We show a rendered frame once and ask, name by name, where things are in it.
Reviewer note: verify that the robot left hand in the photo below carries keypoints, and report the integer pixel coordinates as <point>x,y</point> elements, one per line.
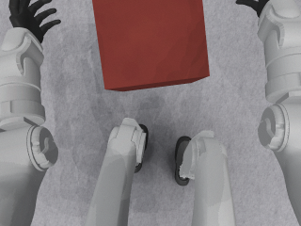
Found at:
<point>22,15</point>

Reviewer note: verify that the left robot forearm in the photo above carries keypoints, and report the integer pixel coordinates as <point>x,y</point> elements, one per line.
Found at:
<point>20,100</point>

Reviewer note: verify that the robot right upper arm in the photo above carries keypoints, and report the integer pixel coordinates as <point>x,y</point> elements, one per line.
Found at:
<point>280,131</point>

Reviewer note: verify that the robot right hand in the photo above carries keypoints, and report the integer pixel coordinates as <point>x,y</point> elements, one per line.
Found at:
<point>256,5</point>

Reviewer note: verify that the right robot thigh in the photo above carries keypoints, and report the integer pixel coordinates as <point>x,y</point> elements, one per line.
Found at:
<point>213,202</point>

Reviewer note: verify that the robot left shin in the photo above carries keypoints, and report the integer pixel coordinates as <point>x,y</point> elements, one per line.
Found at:
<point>127,121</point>

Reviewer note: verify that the carton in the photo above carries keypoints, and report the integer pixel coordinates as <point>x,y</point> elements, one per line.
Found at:
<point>146,44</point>

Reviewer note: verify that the right robot forearm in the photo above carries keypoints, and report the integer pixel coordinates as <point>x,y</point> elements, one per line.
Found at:
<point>280,32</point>

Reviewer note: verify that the robot left upper arm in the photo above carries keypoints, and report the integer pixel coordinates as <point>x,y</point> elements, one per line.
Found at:
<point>25,155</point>

